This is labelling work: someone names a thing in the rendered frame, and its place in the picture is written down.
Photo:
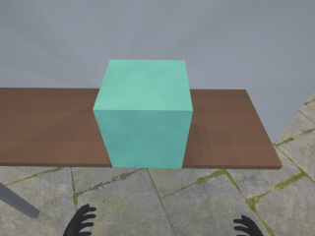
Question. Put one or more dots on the table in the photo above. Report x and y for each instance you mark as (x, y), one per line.
(56, 127)

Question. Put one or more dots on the robot left hand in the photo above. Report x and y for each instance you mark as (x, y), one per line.
(75, 225)

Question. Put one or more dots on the carton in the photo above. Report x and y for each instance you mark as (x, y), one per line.
(144, 110)

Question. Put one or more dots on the robot right hand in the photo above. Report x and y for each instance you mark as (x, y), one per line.
(251, 227)

